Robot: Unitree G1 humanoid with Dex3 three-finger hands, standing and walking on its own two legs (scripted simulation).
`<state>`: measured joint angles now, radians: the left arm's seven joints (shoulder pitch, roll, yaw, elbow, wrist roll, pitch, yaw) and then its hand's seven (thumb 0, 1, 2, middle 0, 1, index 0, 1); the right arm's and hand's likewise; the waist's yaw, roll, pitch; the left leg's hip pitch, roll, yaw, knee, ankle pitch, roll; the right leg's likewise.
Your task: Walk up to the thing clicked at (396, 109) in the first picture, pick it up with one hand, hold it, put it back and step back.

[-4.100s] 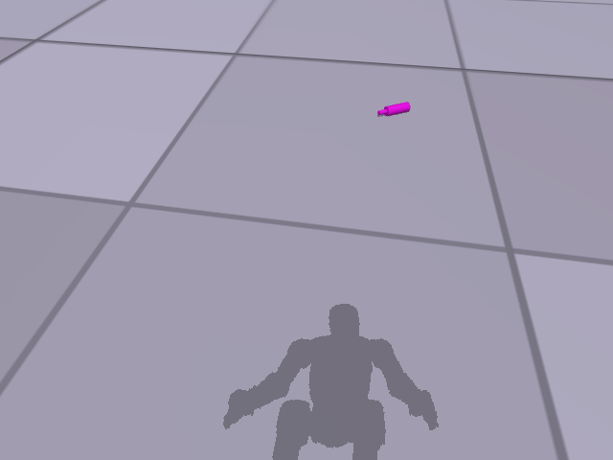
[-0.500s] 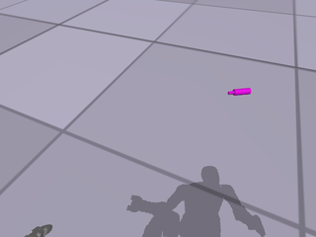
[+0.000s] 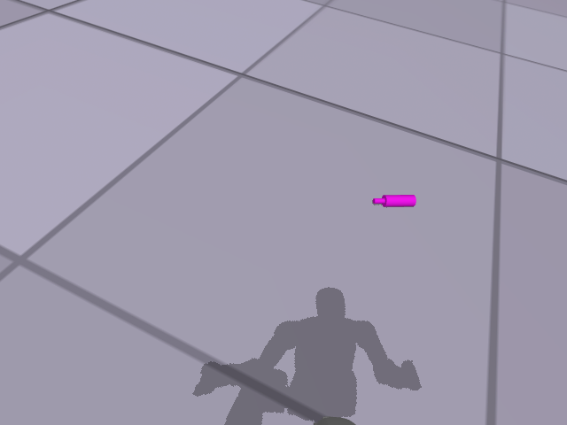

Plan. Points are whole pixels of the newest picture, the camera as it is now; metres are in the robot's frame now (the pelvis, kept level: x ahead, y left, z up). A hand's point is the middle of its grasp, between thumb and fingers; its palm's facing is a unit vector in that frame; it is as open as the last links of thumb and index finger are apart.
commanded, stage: walk up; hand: left
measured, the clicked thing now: (393, 200) +1.27 -0.61 -0.73
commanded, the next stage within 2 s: none
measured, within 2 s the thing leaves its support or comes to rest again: neither
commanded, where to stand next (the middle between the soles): +0.96 -0.94 m, yaw +9 degrees
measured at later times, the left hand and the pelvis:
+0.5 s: hand (214, 364) +0.26 +0.11 -0.13, palm faces +0.07 -0.94 -0.33, open 7.4 cm; pelvis +0.21 -0.18 +0.01, yaw +3 degrees
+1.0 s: hand (306, 250) +0.51 -0.05 -0.14, palm faces +0.01 -0.93 -0.36, open 7.4 cm; pelvis +0.39 -0.35 -0.02, yaw +2 degrees
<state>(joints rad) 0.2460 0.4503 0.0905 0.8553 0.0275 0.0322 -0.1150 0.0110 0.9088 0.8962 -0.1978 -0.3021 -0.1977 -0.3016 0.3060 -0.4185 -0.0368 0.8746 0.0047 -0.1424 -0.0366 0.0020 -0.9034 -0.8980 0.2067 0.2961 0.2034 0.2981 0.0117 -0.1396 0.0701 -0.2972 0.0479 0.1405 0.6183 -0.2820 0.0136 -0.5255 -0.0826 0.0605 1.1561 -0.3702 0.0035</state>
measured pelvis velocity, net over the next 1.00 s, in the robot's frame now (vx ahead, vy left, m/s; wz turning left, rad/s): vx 0.39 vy -0.35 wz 0.04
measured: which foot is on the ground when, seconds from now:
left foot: down 0.00-0.22, up 0.24-0.54, down 0.56-0.98, up 1.00-1.00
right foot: up 0.00-0.18, down 0.20-0.58, up 0.60-0.94, down 0.96-1.00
